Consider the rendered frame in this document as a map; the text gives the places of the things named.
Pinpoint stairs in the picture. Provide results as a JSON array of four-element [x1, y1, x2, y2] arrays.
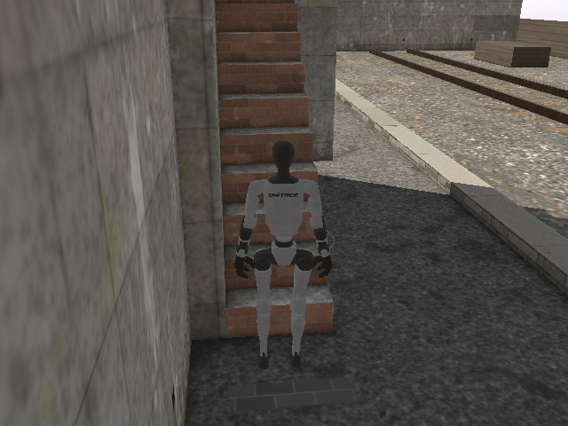
[[215, 0, 334, 338]]

